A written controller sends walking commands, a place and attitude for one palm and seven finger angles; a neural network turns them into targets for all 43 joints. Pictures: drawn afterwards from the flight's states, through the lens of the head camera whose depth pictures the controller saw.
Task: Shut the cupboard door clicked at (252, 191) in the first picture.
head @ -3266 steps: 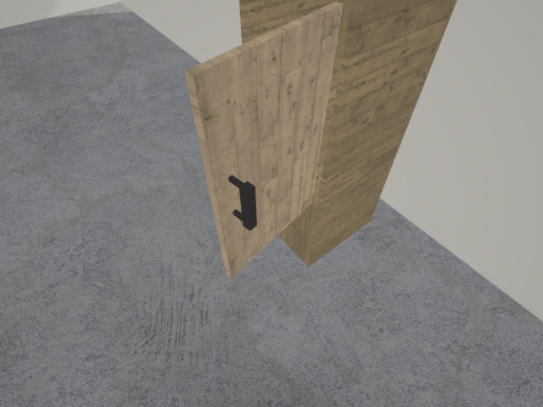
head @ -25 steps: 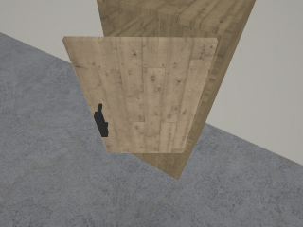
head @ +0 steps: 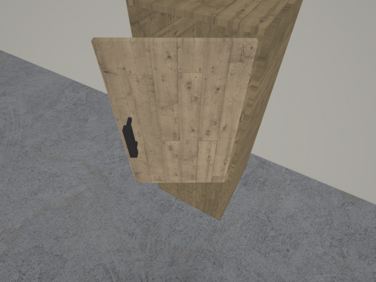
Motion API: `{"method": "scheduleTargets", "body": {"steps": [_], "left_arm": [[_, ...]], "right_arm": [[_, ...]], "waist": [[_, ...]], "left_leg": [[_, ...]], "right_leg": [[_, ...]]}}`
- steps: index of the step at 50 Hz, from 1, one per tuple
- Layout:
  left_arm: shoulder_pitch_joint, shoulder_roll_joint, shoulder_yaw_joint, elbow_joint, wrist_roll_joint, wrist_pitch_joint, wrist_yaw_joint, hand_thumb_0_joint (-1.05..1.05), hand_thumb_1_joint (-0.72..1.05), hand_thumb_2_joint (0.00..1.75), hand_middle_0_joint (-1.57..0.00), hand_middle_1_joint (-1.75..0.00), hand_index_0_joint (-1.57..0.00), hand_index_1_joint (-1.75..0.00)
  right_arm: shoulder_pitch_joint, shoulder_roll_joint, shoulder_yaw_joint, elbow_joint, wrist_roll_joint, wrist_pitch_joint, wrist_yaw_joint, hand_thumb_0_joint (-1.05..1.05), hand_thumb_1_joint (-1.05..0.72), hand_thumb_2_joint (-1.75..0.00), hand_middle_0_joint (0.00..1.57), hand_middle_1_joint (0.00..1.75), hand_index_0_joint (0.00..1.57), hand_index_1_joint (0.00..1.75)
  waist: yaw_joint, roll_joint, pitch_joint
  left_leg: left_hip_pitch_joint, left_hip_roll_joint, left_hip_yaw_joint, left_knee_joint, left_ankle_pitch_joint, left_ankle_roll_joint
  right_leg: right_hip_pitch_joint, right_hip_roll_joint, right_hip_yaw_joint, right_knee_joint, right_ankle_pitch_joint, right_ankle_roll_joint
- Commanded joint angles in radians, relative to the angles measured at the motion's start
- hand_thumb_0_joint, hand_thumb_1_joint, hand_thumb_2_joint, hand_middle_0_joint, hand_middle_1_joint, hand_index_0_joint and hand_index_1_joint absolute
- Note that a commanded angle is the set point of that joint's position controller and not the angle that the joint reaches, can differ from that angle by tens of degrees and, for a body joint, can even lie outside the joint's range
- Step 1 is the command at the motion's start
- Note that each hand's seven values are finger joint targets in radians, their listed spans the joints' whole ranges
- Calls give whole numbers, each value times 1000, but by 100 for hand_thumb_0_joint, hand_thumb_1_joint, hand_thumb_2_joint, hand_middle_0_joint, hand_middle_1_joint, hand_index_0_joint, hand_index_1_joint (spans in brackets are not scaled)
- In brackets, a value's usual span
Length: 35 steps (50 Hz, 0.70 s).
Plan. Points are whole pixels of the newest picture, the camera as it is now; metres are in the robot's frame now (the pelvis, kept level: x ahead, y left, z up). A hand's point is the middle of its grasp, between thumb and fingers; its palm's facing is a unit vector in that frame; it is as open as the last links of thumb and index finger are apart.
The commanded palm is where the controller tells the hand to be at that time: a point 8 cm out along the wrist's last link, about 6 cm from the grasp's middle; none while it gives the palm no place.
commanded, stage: come to a stop and stand still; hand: left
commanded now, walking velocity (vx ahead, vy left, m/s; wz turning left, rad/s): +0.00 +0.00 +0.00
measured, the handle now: (131, 137) +0.51 +0.20 -0.04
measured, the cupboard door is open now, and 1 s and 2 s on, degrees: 31 31 31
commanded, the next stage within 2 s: look again from close up in 0.14 s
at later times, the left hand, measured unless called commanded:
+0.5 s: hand out of the picture +0.03 +0.17 -0.17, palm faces +0.01 -0.98 -0.19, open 7.4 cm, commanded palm none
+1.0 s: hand (110, 240) +0.21 +0.19 -0.04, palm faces +0.26 -0.96 -0.13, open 7.2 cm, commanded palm +0.13 +0.23 -0.07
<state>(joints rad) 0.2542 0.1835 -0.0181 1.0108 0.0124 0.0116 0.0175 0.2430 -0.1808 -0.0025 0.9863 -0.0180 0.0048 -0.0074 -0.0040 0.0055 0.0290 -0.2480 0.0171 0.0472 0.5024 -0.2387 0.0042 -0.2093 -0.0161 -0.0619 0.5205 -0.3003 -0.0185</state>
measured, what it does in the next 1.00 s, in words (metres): stands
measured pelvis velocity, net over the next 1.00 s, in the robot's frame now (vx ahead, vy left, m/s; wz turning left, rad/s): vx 0.02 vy -0.01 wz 0.03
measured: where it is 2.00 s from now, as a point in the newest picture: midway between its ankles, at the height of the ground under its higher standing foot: outside the picture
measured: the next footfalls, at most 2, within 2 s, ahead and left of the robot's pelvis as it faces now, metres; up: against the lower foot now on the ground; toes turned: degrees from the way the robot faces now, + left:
none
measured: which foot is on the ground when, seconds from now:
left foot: down 0.00-1.00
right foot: down 0.00-1.00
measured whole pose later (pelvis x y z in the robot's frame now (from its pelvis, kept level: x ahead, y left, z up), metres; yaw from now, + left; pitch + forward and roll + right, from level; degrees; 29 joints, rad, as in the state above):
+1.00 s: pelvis +0.02 -0.01 -0.02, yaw +2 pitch +4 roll +2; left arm 0.41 0.16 0.11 0.21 -0.16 -0.24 0.03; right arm 0.28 -0.22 -0.04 0.81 0.02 -0.29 -0.04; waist -0.02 0.01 -0.06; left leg -0.42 0.00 0.02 0.70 -0.36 -0.02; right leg -0.38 -0.04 -0.07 0.75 -0.46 -0.03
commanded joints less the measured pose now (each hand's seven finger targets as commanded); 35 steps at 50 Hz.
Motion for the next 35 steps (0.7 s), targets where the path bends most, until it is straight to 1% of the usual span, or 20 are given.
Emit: {"method": "scheduleTargets", "body": {"steps": [1, 2, 3, 4, 5, 8, 9, 10, 13, 15, 18, 21, 23, 24, 25, 29, 31, 33, 34, 35], "left_arm": [[25, 128, 35, -39, 3, -17, 6, 0, 90, 90, -20, -30, -20, -30], [31, 126, 34, -32, 2, -19, 6, 0, 90, 90, -20, -30, -20, -30], [38, 122, 33, -23, 2, -21, 5, 0, 90, 90, -20, -30, -20, -30], [45, 119, 32, -18, 3, -24, 6, 0, 90, 90, -20, -30, -20, -30], [46, 120, 30, -8, 2, -25, 5, 0, 90, 90, -20, -30, -20, -30], [60, 112, 26, 21, -2, -34, 6, 0, 90, 90, -20, -30, -20, -30], [57, 111, 26, 27, -1, -34, 7, 0, 90, 90, -20, -30, -20, -30], [60, 109, 25, 35, -2, -36, 7, 0, 90, 90, -20, -30, -20, -30], [68, 104, 24, 58, -4, -37, 10, 0, 90, 90, -20, -30, -20, -30], [67, 104, 25, 67, -4, -38, 12, 0, 90, 90, -20, -30, -20, -30], [67, 100, 26, 79, -3, -39, 15, 0, 90, 90, -20, -30, -20, -30], [59, 100, 27, 83, -2, -39, 17, 0, 90, 90, -20, -30, -20, -30], [57, 98, 28, 83, -1, -38, 18, 0, 90, 90, -20, -30, -20, -30], [58, 98, 30, 82, 1, -39, 18, 0, 90, 90, -20, -30, -20, -30], [53, 96, 29, 83, 0, -38, 18, 0, 90, 90, -20, -30, -20, -30], [42, 107, 34, 79, 2, -40, 18, 0, 90, 90, -20, -30, -20, -30], [31, 118, 35, 76, 1, -41, 18, 0, 90, 90, -20, -30, -20, -30], [25, 122, 35, 72, 1, -41, 17, 0, 90, 90, -20, -30, -20, -30], [21, 122, 37, 70, 2, -41, 16, 0, 90, 90, -20, -30, -20, -30], [22, 127, 38, 69, 2, -42, 16, 0, 90, 90, -20, -30, -20, -30]], "right_arm": [[59, -101, -13, -24, -7, -18, -7, 0, -90, -90, 20, 30, 20, 30], [64, -100, -12, -17, -6, -21, -8, 0, -90, -90, 20, 30, 20, 30], [61, -100, -10, -12, -4, -24, -9, 0, -90, -90, 20, 30, 20, 30], [67, -91, -9, -3, -2, -26, -10, 0, -90, -90, 20, 30, 20, 30], [68, -98, -7, 2, 0, -28, -10, 0, -90, -90, 20, 30, 20, 30], [85, -91, -4, 33, 3, -37, -14, 0, -90, -90, 20, 30, 20, 30], [90, -84, -2, 42, 5, -38, -15, 0, -90, -90, 20, 30, 20, 30], [94, -89, -1, 53, 6, -40, -16, 0, -90, -90, 20, 30, 20, 30], [100, -86, 0, 78, 8, -44, -20, 0, -90, -90, 20, 30, 20, 30], [100, -83, 1, 89, 9, -45, -22, 0, -90, -90, 20, 30, 20, 30], [96, -78, 1, 101, 9, -46, -25, 0, -90, -90, 20, 30, 20, 30], [85, -73, -2, 107, 9, -44, -27, 0, -90, -90, 20, 30, 20, 30], [78, -71, -2, 109, 8, -43, -27, 0, -90, -90, 20, 30, 20, 30], [72, -64, -4, 110, 8, -43, -28, 0, -90, -90, 20, 30, 20, 30], [67, -71, -3, 112, 8, -42, -28, 0, -90, -90, 20, 30, 20, 30], [48, -72, -6, 110, 6, -42, -29, 0, -90, -90, 20, 30, 20, 30], [40, -86, -5, 106, 6, -41, -28, 0, -90, -90, 20, 30, 20, 30], [28, -94, -6, 103, 5, -40, -28, 0, -90, -90, 20, 30, 20, 30], [25, -88, -6, 104, 5, -41, -29, 0, -90, -90, 20, 30, 20, 30], [21, -97, -6, 103, 4, -42, -29, 0, -90, -90, 20, 30, 20, 30]], "waist": [[-1, 14, 56], [1, 20, 43], [5, 26, 46], [8, 18, 45], [9, 10, 46], [11, -5, 10], [11, -8, 19], [10, -7, 13], [12, 17, -3], [14, 10, -7], [13, -6, -17], [12, -6, -6], [14, 1, -4], [16, -8, 7], [13, -10, 7], [15, -10, 14], [12, -16, 0], [12, -6, -1], [14, -5, 6], [15, 7, -7]], "left_leg": [[-32, 60, -101, -159, -169, 36], [-37, 66, -109, -168, -166, 38], [-42, 68, -114, -174, -157, 39], [-45, 72, -114, -180, -139, 41], [-49, 70, -114, -175, -125, 39], [-1, 73, -101, -148, 5, 36], [3, 76, -99, -148, 33, 37], [13, 77, -97, -140, 66, 36], [34, 84, -93, -134, 128, 36], [38, 87, -91, -129, 167, 38], [57, 87, -84, -120, 203, 35], [62, 85, -77, -114, 220, 32], [68, 86, -78, -118, 220, 32], [71, 87, -75, -116, 228, 32], [70, 86, -77, -116, 226, 30], [82, 87, -74, -118, 242, 30], [85, 86, -74, -116, 249, 25], [92, 87, -74, -120, 246, 25], [91, 87, -74, -121, 253, 26], [95, 87, -73, -117, 269, 23]], "right_leg": [[-107, -74, 119, -180, -224, -23], [-89, -74, 115, -172, -200, -23], [-80, -75, 111, -168, -172, -23], [-60, -75, 104, -170, -144, -22], [-54, -80, 106, -169, -132, -22], [-29, -89, 103, -160, -39, -23], [-24, -90, 96, -160, -18, -22], [-19, -90, 94, -153, 12, -21], [4, -92, 87, -136, 80, -21], [24, -93, 79, -127, 124, -19], [34, -99, 76, -120, 175, -18], [35, -101, 78, -119, 211, -18], [33, -101, 75, -119, 204, -17], [31, -100, 74, -122, 221, -16], [30, -103, 77, -123, 225, -16], [34, -105, 77, -130, 255, -17], [45, -109, 81, -127, 283, -18], [44, -110, 82, -134, 276, -17], [47, -106, 81, -134, 285, -17], [55, -110, 82, -133, 305, -17]]}}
